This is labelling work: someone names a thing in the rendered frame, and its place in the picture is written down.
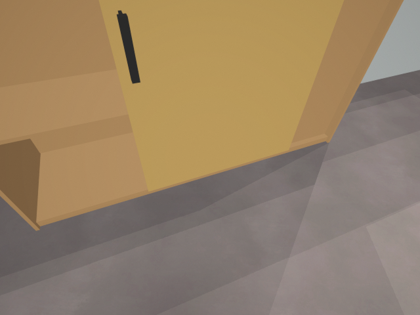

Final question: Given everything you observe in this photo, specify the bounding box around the wardrobe door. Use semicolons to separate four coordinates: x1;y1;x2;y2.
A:
291;0;390;143
99;0;344;191

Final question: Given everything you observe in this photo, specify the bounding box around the handle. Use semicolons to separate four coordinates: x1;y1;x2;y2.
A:
117;10;140;83

